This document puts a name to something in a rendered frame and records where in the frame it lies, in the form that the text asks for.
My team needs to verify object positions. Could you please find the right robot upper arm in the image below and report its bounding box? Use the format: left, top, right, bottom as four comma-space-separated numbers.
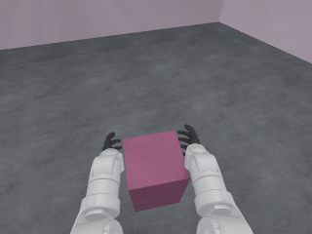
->
196, 214, 253, 234

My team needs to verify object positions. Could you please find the carton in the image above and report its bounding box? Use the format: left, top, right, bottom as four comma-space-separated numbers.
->
122, 131, 191, 212

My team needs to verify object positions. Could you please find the robot left hand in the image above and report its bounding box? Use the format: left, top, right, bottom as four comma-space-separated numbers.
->
101, 132, 123, 152

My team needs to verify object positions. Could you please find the left robot upper arm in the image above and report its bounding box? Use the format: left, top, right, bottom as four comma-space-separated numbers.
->
70, 217, 124, 234

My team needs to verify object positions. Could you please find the left robot forearm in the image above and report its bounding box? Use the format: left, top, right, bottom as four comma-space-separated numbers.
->
70, 148, 125, 233

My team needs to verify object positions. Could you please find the right robot forearm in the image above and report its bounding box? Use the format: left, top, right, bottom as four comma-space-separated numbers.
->
184, 143, 247, 222

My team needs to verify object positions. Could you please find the robot right hand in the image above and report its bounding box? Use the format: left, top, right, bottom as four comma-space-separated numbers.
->
177, 124, 200, 156

